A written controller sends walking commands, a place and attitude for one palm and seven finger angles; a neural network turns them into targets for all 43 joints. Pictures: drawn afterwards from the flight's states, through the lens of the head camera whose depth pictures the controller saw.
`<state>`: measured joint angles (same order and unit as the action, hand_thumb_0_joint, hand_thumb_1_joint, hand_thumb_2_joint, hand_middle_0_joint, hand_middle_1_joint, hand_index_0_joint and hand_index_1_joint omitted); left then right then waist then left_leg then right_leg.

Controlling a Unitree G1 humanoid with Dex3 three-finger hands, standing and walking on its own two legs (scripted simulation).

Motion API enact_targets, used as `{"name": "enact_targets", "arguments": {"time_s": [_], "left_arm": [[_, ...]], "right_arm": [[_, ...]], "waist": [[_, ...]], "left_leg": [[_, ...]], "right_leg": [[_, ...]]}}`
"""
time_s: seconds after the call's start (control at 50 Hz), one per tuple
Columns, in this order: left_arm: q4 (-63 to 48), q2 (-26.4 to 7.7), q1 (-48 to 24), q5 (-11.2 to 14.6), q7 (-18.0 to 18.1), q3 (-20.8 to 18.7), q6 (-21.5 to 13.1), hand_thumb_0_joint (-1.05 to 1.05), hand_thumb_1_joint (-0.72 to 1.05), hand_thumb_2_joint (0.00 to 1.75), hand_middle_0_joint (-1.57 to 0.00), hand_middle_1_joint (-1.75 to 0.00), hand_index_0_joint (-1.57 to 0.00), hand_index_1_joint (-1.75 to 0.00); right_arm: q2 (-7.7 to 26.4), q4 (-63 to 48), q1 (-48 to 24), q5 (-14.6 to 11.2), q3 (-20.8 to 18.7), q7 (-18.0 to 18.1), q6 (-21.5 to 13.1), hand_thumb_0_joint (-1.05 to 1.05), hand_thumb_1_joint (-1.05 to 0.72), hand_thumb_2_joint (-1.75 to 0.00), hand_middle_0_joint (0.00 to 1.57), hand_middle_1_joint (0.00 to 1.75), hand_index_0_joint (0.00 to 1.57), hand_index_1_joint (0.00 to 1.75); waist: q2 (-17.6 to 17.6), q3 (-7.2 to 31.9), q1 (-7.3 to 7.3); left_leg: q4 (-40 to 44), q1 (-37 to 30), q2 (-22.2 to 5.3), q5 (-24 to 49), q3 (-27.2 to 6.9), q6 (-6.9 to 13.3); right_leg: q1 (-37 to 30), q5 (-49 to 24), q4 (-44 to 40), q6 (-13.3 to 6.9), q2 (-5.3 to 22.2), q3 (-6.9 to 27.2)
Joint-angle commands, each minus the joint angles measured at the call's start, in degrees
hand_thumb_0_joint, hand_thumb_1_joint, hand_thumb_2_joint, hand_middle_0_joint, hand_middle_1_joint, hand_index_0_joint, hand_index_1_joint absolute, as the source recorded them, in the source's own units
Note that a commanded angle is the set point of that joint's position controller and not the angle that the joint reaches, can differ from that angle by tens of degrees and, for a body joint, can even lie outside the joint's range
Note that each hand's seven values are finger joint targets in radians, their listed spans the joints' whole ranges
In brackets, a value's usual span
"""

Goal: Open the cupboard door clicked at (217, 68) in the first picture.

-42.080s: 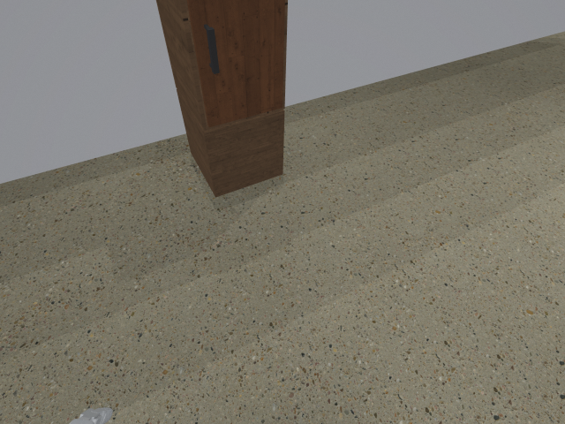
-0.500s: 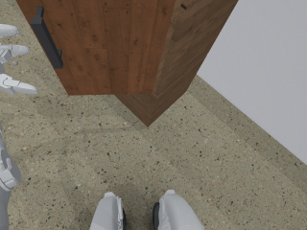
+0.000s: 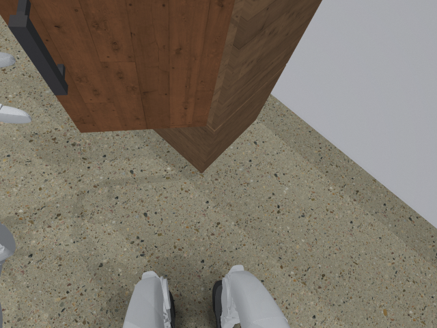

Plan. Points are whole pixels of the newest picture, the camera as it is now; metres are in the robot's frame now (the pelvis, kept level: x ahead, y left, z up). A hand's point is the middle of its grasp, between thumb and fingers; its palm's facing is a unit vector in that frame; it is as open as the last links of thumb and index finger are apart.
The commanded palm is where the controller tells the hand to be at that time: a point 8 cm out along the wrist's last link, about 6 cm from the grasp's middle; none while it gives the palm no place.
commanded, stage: move the hooked fingers beside the handle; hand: left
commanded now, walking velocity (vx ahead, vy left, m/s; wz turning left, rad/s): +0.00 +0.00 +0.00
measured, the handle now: (44, 51) +0.56 +0.25 +0.06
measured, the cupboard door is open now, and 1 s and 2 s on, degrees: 50 50 50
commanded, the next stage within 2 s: slide the fingers in behind the handle in 0.46 s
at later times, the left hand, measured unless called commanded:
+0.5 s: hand out of the picture +0.50 +0.31 +0.06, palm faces +0.07 -1.00 -0.03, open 14.0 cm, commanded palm +0.49 +0.33 +0.06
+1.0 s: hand (17, 79) +0.51 +0.28 +0.06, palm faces +0.06 -1.00 -0.02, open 14.0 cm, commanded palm +0.49 +0.30 +0.06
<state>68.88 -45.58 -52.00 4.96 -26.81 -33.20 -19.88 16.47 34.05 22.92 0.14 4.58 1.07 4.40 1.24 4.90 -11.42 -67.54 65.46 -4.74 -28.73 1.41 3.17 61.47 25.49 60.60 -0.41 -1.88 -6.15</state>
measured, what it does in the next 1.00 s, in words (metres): stands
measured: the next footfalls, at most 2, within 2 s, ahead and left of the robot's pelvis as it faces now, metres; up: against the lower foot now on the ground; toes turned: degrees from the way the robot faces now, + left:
none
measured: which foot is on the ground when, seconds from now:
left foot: down 0.00-1.00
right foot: down 0.00-1.00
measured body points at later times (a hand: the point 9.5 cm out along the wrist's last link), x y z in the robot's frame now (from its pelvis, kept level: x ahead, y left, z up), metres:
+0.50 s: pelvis +0.00 +0.00 +0.00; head +0.17 +0.05 +0.41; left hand +0.49 +0.36 +0.07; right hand +0.02 -0.27 -0.10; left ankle +0.02 +0.08 -0.64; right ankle +0.02 -0.12 -0.64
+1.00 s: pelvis +0.00 +0.00 +0.00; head +0.16 +0.05 +0.42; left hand +0.50 +0.33 +0.06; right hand +0.01 -0.26 -0.09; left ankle +0.02 +0.08 -0.64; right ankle +0.02 -0.12 -0.64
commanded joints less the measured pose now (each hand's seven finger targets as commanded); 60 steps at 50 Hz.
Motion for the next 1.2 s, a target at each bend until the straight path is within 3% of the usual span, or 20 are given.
{"name": "enact_targets", "arguments": {"time_s": [0.0,0.12,0.18,0.22,0.34,0.44,0.5,0.54,0.62,0.68,0.76,0.8,0.82,0.88,0.92,0.96,1.04,1.1,1.14,1.18], "left_arm": [[-14.0,-16.4,-23.7,2.5,-0.7,0.5,-5.2,0.00,-0.50,0.30,-0.30,-1.20,-0.30,-1.20],[-10.8,-11.4,-21.9,3.3,-1.3,3.9,-3.7,0.00,-0.50,0.30,-0.30,-1.20,-0.30,-1.20],[-9.9,-14.0,-23.4,2.4,0.3,2.4,-4.0,0.00,-0.50,0.30,-0.30,-1.20,-0.30,-1.20],[-11.3,-15.3,-24.5,2.0,1.1,1.6,-5.2,0.00,-0.50,0.30,-0.30,-1.20,-0.30,-1.20],[-9.9,-19.6,-22.7,1.6,0.8,-1.2,-5.3,0.00,-0.50,0.30,-0.30,-1.20,-0.30,-1.20],[-11.7,-18.7,-22.9,2.2,-0.9,-0.4,-4.8,0.00,-0.50,0.30,-0.30,-1.20,-0.30,-1.20],[-11.4,-13.7,-24.9,3.0,-1.5,3.1,-4.6,0.00,-0.50,0.30,-0.30,-1.20,-0.30,-1.20],[-9.9,-16.0,-24.2,2.9,-1.3,1.4,-4.1,0.00,-0.50,0.30,-0.30,-1.20,-0.30,-1.20],[-12.8,-13.7,-25.4,2.9,-0.7,2.8,-4.8,0.00,-0.50,0.30,-0.30,-1.20,-0.30,-1.20],[-10.8,-12.2,-25.3,2.5,0.4,3.9,-3.8,0.00,-0.50,0.30,-0.30,-1.20,-0.30,-1.20],[-12.7,-14.3,-25.6,1.6,2.5,2.1,-4.4,0.00,-0.50,0.30,-0.30,-1.20,-0.30,-1.20],[-14.8,-12.0,-26.3,2.0,3.3,3.2,-5.2,0.00,-0.50,0.30,-0.30,-1.20,-0.30,-1.20],[-15.1,-14.0,-24.6,1.7,3.7,1.3,-5.5,0.00,-0.50,0.30,-0.30,-1.20,-0.30,-1.20],[-14.3,-10.0,-23.7,1.7,4.1,4.1,-5.4,0.00,-0.50,0.30,-0.30,-1.20,-0.30,-1.20],[-15.1,-10.7,-23.1,2.1,4.2,3.1,-5.9,0.00,-0.50,0.30,-0.30,-1.20,-0.30,-1.20],[-12.8,-8.6,-23.7,2.1,4.4,4.7,-5.3,0.00,-0.50,0.30,-0.30,-1.20,-0.30,-1.20],[-13.5,-8.7,-24.3,2.0,5.3,4.2,-5.9,0.00,-0.50,0.30,-0.30,-1.20,-0.30,-1.20],[-12.8,-5.6,-23.4,2.0,5.8,5.9,-6.1,0.00,-0.50,0.30,-0.30,-1.20,-0.30,-1.20],[-13.7,-7.5,-23.8,1.8,6.1,4.8,-6.6,0.00,-0.50,0.30,-0.30,-1.20,-0.30,-1.20],[-14.7,-4.5,-22.7,1.8,6.1,6.7,-6.8,0.00,-0.50,0.30,-0.30,-1.20,-0.30,-1.20]], "right_arm": [[12.2,-0.8,10.5,0.3,-5.0,1.1,-0.5,0.00,-0.90,-0.90,0.20,0.30,0.20,0.30],[12.1,-0.3,9.9,0.0,-5.1,1.2,0.0,0.00,-0.90,-0.90,0.20,0.30,0.20,0.30],[12.3,-0.8,9.6,0.2,-4.8,1.5,-0.1,0.00,-0.90,-0.90,0.20,0.30,0.20,0.30],[12.2,-0.9,9.2,0.4,-4.8,1.5,-0.4,0.00,-0.90,-0.90,0.20,0.30,0.20,0.30],[12.4,-1.6,8.8,0.3,-4.6,1.5,-1.0,0.00,-0.90,-0.90,0.20,0.30,0.20,0.30],[12.4,-1.6,9.0,0.1,-4.5,1.3,-0.6,0.00,-0.90,-0.90,0.20,0.30,0.20,0.30],[12.1,-1.0,9.1,0.0,-4.5,1.4,-0.5,0.00,-0.90,-0.90,0.20,0.30,0.20,0.30],[12.7,-0.7,9.4,0.1,-4.7,1.6,-0.4,0.00,-0.90,-0.90,0.20,0.30,0.20,0.30],[12.4,-0.2,9.9,0.4,-4.8,1.4,-0.6,0.00,-0.90,-0.90,0.20,0.30,0.20,0.30],[12.1,-0.1,9.9,0.3,-4.6,1.3,-0.5,0.00,-0.90,-0.90,0.20,0.30,0.20,0.30],[12.1,-0.3,10.2,0.6,-4.7,1.1,-0.4,0.00,-0.90,-0.90,0.20,0.30,0.20,0.30],[11.6,-0.5,10.2,0.8,-4.7,0.8,-0.6,0.00,-0.90,-0.90,0.20,0.30,0.20,0.30],[11.9,-0.5,10.4,0.9,-5.0,0.8,-0.5,0.00,-0.90,-0.90,0.20,0.30,0.20,0.30],[11.5,-0.5,9.7,0.6,-4.9,0.4,-0.3,0.00,-0.90,-0.90,0.20,0.30,0.20,0.30],[11.7,-0.4,9.8,0.6,-5.2,0.5,-0.2,0.00,-0.90,-0.90,0.20,0.30,0.20,0.30],[11.5,0.0,9.7,0.5,-5.0,0.6,-0.2,0.00,-0.90,-0.90,0.20,0.30,0.20,0.30],[11.4,0.1,10.0,0.8,-5.1,0.6,-0.3,0.00,-0.90,-0.90,0.20,0.30,0.20,0.30],[11.0,-0.2,9.9,0.8,-5.2,0.4,-0.4,0.00,-0.90,-0.90,0.20,0.30,0.20,0.30],[11.1,-0.1,9.9,0.9,-5.2,0.3,-0.3,0.00,-0.90,-0.90,0.20,0.30,0.20,0.30],[10.7,-0.2,9.6,0.8,-5.4,0.1,-0.2,0.00,-0.90,-0.90,0.20,0.30,0.20,0.30]], "waist": [[15.5,31.2,0.71],[13.7,28.2,0.21],[11.0,26.9,0.17],[13.6,28.6,0.64],[12.3,30.6,1.19],[14.6,33.1,1.40],[14.3,29.7,-0.20],[12.2,30.1,-0.11],[14.8,33.0,0.46],[13.4,29.5,-0.11],[14.3,31.2,0.75],[15.5,32.2,0.55],[15.7,33.9,1.56],[13.4,30.7,0.47],[14.2,31.9,1.16],[12.6,28.5,0.14],[13.0,30.1,0.50],[12.1,29.6,0.12],[12.8,31.2,0.85],[12.5,31.6,0.65]], "left_leg": [[7.1,-33.4,0.9,30.1,-7.3,-2.0],[8.0,-34.2,0.8,28.7,-8.2,-2.3],[8.1,-30.2,1.2,24.9,-7.8,-1.9],[7.7,-31.6,1.2,25.6,-7.9,-2.3],[6.2,-28.2,1.4,27.3,-6.8,-1.8],[5.8,-31.1,1.1,30.2,-7.3,-2.1],[6.2,-32.2,0.9,29.3,-8.2,-2.1],[6.3,-31.0,0.8,27.0,-8.4,-2.1],[6.8,-34.5,0.8,28.0,-9.2,-2.7],[7.3,-32.0,0.9,25.9,-9.0,-2.4],[7.6,-33.3,0.9,26.9,-9.1,-2.7],[7.5,-34.9,0.8,29.4,-9.2,-2.9],[7.5,-36.0,0.7,31.1,-9.4,-3.3],[8.0,-34.2,0.8,28.1,-8.6,-2.8],[8.1,-35.1,0.8,29.1,-8.6,-2.8],[8.5,-33.2,0.9,26.2,-8.5,-2.6],[8.3,-33.9,1.0,27.6,-8.6,-2.6],[7.9,-33.5,1.2,28.0,-8.3,-2.4],[7.8,-33.3,1.3,28.7,-8.0,-2.6],[7.7,-34.0,1.3,29.1,-7.7,-2.5]], "right_leg": [[-6.4,-14.9,-5.4,-1.1,-2.2,2.8],[-3.6,-12.7,-6.2,-1.0,-1.9,2.1],[-5.4,-11.8,-6.0,-1.0,-1.7,2.4],[-4.6,-11.7,-5.4,-1.2,-1.7,2.6],[-9.3,-15.3,-4.5,-1.0,-1.8,3.2],[-7.7,-16.0,-4.0,-1.0,-1.9,2.9],[-3.8,-13.8,-4.5,-1.0,-2.0,2.3],[-4.0,-12.6,-4.7,-0.9,-1.9,2.3],[-2.7,-11.9,-4.6,-1.2,-1.8,2.0],[-2.8,-11.2,-4.9,-1.1,-1.7,1.9],[-3.5,-11.4,-4.7,-1.2,-1.7,1.8],[-3.5,-12.4,-4.5,-1.3,-1.9,1.8],[-4.2,-12.9,-4.5,-1.3,-1.8,1.7],[-4.9,-12.6,-5.5,-1.1,-2.0,1.9],[-5.2,-13.0,-5.4,-1.2,-2.0,2.0],[-4.6,-11.9,-5.9,-1.1,-1.9,1.9],[-5.0,-12.7,-5.4,-1.2,-1.7,2.0],[-4.8,-13.1,-5.3,-1.2,-1.8,2.1],[-6.6,-14.2,-5.2,-1.1,-1.7,2.4],[-6.7,-14.7,-5.4,-1.1,-1.7,2.5]]}}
